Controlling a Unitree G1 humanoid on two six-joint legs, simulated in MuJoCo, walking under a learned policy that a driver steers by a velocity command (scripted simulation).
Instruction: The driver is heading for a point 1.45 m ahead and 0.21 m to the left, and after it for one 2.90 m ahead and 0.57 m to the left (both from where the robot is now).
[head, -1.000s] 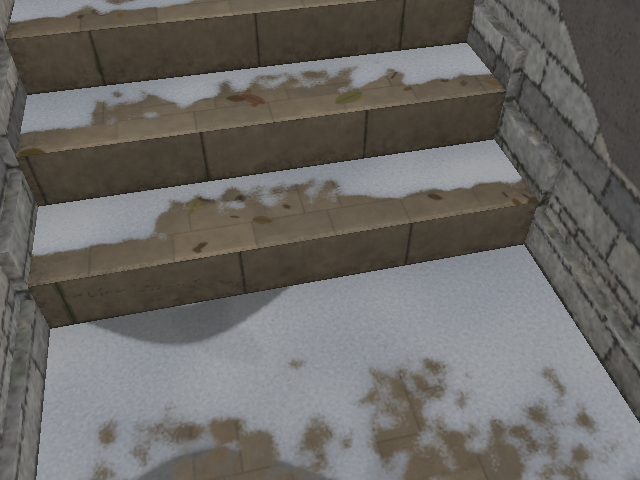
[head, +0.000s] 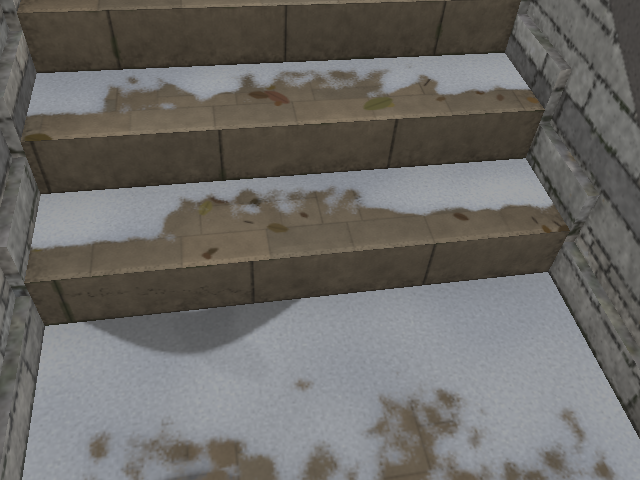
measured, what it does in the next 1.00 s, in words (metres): walks ahead: left foot, then right foot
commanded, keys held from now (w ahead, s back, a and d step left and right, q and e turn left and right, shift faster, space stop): w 1.00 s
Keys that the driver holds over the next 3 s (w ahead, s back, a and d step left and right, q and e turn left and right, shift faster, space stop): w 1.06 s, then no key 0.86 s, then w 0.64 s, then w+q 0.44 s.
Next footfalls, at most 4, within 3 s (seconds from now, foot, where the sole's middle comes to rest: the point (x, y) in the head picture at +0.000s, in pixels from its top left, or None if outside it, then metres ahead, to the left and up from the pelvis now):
0.08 left None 0.18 0.12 -0.77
0.66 right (354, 473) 0.55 -0.05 -0.77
1.14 left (292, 355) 0.81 0.10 -0.77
1.48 right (379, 363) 0.81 -0.10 -0.77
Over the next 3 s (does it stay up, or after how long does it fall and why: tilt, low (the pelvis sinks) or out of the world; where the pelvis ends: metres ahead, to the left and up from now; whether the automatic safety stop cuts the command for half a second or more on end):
stays up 1.17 -0.04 0.17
